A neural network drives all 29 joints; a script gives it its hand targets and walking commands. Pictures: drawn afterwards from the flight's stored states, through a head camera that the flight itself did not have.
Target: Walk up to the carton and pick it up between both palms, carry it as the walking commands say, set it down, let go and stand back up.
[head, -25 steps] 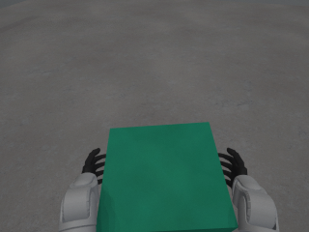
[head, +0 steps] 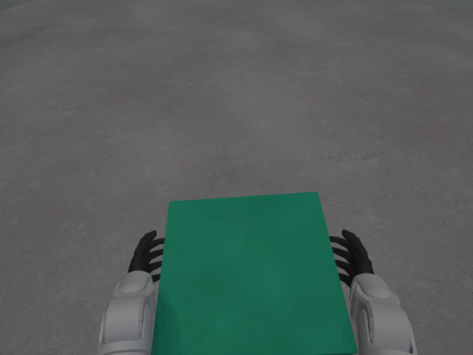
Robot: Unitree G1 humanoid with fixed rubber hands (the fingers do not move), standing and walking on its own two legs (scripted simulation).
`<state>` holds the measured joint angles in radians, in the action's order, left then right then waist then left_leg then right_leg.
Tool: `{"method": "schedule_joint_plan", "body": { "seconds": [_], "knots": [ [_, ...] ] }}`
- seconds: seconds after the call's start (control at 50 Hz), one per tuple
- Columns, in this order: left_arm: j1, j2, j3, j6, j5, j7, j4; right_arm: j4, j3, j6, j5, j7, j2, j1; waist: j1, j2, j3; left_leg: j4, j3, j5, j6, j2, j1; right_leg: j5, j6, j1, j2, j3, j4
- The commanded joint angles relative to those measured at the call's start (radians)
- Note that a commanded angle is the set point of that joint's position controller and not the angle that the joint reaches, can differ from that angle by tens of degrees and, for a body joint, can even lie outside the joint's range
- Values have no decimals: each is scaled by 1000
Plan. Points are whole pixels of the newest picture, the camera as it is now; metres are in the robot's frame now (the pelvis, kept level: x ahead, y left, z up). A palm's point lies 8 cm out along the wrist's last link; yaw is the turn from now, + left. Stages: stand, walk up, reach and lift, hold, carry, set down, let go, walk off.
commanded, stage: carry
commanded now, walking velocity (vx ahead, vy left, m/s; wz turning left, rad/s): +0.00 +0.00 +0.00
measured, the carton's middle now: (249, 284) +0.29 +0.00 -0.05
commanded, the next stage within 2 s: none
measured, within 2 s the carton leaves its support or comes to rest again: neither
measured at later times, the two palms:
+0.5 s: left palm (137, 281) +0.26 +0.18 +0.03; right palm (358, 283) +0.26 -0.17 +0.04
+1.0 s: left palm (135, 283) +0.26 +0.19 +0.03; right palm (358, 286) +0.25 -0.17 +0.04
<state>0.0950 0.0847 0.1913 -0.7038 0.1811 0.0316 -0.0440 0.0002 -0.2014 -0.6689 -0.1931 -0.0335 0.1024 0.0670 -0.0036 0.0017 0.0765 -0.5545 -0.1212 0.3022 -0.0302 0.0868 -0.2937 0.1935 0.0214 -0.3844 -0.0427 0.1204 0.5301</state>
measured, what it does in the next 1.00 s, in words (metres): stands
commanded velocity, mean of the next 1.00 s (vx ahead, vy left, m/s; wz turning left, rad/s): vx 0.00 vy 0.00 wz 0.00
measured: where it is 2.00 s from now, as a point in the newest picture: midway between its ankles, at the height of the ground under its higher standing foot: outside the picture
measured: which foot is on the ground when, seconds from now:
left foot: down 0.00-1.00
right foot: down 0.00-1.00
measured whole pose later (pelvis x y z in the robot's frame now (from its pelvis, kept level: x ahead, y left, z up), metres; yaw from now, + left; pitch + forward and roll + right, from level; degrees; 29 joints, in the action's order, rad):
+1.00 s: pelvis -0.02 +0.01 +0.00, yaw -1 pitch +3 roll +1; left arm 0.10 0.09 0.19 -0.69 0.17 0.04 -0.06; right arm 0.03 -0.21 -0.67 -0.19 -0.03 0.10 0.08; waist 0.00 0.01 0.08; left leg -0.53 -0.14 0.27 -0.01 0.07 -0.30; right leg 0.15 0.01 -0.40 -0.06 0.10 0.50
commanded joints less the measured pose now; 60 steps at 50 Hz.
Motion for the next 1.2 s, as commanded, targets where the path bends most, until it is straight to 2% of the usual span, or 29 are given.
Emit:
{"method": "schedule_joint_plan", "body": {
  "seconds": [0.0,0.28,0.82,1.18],
  "knots": [
    [404,595,-553,56,-228,-204,124,-57,534,21,196,-165,560,369,2,0,234,85,64,-122,21,71,42,-176,1,137,-104,-97,-74],
    [421,613,-560,61,-233,-207,104,-34,535,22,194,-171,575,384,3,0,221,112,66,-90,25,66,31,-111,1,123,-101,-105,-93],
    [428,633,-561,64,-236,-214,89,-22,538,23,200,-177,593,400,4,4,229,123,69,-86,30,61,29,-101,2,119,-102,-115,-99],
    [436,656,-585,27,-260,-220,110,-43,565,-16,226,-182,615,411,5,7,229,126,69,-80,33,57,29,-96,5,114,-103,-117,-103]
  ]
}}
